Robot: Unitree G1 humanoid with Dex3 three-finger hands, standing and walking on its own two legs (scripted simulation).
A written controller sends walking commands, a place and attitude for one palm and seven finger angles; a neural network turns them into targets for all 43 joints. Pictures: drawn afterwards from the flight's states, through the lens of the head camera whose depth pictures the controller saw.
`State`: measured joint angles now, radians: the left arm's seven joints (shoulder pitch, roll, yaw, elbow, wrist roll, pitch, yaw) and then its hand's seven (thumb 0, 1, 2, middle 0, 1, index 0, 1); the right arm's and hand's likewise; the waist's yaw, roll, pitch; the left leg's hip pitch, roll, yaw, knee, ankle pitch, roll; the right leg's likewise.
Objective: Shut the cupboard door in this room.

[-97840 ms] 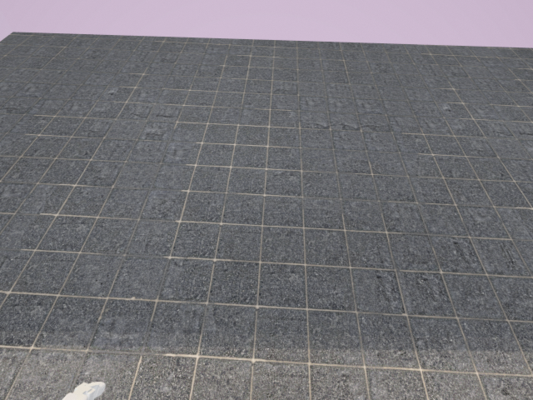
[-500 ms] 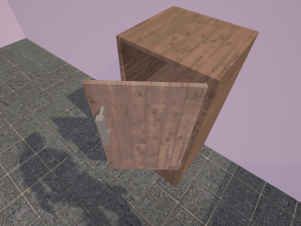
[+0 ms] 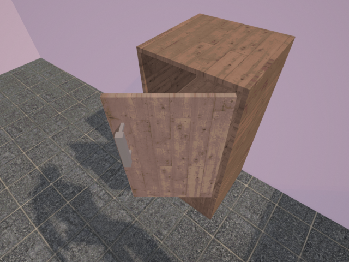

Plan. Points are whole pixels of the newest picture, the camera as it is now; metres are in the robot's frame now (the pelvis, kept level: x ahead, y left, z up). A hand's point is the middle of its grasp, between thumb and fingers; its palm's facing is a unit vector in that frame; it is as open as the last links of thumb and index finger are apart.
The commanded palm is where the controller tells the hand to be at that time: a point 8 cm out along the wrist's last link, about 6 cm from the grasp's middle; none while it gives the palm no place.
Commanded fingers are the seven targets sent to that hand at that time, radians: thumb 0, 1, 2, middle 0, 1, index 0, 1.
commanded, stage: look again from close up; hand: left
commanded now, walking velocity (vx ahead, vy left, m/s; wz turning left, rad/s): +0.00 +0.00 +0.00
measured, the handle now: (125, 145) +0.46 +0.19 -0.04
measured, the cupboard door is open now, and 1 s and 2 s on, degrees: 37 37 37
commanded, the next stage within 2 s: raise the hand and make a fist in 0.60 s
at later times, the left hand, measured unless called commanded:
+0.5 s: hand out of the picture +0.01 +0.13 -0.18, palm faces +0.00 -0.99 -0.15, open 7.4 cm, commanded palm none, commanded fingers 0.00 0.90 0.90 -0.20 -0.30 -0.20 -0.30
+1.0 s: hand (130, 222) +0.21 +0.12 -0.02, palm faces +0.07 -1.00 +0.04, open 6.7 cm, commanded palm +0.14 +0.19 -0.06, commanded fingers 0.00 0.90 0.90 -0.47 -0.60 -0.47 -0.60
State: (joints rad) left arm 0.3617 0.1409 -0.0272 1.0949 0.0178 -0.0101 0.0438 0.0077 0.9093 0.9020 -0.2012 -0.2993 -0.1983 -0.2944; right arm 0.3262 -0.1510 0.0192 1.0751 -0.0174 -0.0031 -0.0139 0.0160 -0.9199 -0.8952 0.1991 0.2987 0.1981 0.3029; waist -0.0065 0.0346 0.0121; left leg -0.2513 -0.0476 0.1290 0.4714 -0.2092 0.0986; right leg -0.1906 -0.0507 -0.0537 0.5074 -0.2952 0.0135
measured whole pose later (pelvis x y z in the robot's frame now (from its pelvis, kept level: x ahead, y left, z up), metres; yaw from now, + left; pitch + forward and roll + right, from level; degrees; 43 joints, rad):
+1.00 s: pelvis +0.00 -0.04 -0.05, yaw +3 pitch +11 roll +1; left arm 0.37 0.12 0.06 0.15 -0.21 -0.52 -0.16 0.02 0.93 0.90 -0.31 -0.42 -0.30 -0.42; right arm 0.23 -0.26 -0.07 0.68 0.00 -0.31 0.02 0.02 -0.91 -0.90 0.20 0.30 0.20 0.30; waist -0.03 -0.03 -0.16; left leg -0.72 -0.01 0.08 0.94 -0.40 0.04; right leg -0.67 -0.01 -0.05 0.98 -0.49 -0.04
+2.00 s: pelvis -0.01 -0.02 -0.09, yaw +3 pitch +16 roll -4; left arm 0.43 0.24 0.09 -0.07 -0.23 -0.43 -0.18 0.02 0.90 0.90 -1.21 -1.40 -1.21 -1.40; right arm 0.20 -0.21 0.03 0.47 0.01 -0.15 -0.03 0.01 -0.90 -0.90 0.20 0.30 0.20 0.30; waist 0.01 0.03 -0.16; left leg -0.98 0.01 0.02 1.20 -0.49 0.07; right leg -0.86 0.01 -0.11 1.15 -0.55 -0.02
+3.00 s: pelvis -0.01 -0.04 -0.09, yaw +3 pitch +16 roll -3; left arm 0.19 0.26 0.14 0.10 -0.26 -0.39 -0.22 0.02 0.90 0.90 -1.30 -1.50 -1.30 -1.50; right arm 0.22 -0.24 0.03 0.53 0.02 -0.14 -0.04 0.01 -0.90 -0.90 0.20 0.30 0.20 0.30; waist 0.00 0.04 -0.16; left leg -0.99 0.02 0.00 1.20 -0.50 0.04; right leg -0.87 0.02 -0.12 1.16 -0.57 -0.05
